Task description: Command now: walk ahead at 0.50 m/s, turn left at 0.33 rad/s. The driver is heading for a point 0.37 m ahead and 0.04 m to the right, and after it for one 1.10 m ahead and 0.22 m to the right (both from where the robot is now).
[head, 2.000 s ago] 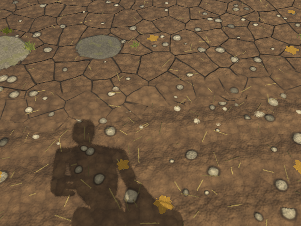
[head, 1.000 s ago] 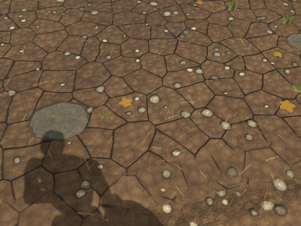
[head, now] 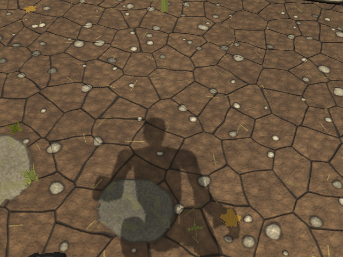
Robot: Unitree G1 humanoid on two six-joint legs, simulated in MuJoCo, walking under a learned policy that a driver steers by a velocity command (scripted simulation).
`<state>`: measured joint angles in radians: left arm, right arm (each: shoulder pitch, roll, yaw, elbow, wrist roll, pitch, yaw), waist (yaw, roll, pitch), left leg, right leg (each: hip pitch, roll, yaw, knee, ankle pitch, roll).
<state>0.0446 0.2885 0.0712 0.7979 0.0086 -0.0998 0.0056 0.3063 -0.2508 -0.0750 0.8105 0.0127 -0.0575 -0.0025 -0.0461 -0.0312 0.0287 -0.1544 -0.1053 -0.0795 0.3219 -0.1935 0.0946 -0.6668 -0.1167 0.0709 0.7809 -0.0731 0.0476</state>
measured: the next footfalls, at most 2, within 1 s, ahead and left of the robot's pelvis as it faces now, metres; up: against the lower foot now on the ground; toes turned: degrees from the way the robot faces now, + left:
right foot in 0.20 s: +0.31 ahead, -0.15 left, +0.00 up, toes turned +1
left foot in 0.62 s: +0.38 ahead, +0.09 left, +0.00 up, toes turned +2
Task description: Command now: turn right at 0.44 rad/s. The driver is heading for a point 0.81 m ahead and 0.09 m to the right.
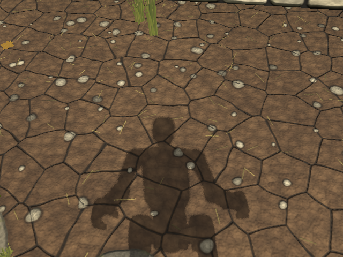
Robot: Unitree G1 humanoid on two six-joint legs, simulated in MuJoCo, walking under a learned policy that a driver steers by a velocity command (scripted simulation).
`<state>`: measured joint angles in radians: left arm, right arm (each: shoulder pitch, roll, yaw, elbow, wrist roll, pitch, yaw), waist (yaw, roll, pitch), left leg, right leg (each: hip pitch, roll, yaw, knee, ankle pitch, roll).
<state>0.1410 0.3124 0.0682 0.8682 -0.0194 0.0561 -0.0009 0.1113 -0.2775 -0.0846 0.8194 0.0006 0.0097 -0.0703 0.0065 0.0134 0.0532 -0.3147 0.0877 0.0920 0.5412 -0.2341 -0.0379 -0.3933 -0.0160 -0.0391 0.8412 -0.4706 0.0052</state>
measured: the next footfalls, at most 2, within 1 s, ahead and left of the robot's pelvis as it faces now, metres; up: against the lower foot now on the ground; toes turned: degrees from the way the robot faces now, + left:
left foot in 0.58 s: +0.07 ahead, +0.10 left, +0.00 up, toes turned -14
right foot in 0.92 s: +0.17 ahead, -0.21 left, +0.00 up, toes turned -13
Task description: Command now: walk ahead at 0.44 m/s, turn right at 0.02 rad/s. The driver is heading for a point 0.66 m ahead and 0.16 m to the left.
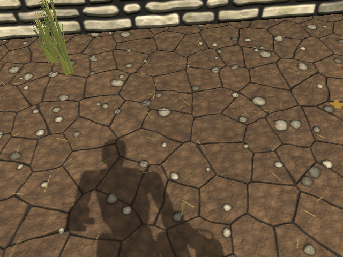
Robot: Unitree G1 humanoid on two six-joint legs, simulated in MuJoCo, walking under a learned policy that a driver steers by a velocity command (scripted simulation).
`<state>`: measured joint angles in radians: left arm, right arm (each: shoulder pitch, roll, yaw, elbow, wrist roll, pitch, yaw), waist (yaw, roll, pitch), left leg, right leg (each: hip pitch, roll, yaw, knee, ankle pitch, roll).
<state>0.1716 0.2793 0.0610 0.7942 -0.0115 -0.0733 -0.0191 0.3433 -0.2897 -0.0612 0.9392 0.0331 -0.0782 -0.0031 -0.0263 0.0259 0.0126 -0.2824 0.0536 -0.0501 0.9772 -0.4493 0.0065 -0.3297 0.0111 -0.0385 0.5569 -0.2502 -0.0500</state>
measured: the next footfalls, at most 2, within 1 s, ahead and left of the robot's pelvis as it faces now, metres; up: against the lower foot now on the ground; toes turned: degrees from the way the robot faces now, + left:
left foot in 0.44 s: +0.40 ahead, +0.14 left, +0.00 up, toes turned +11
right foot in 0.90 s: +0.73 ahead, +0.02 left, +0.00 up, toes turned +23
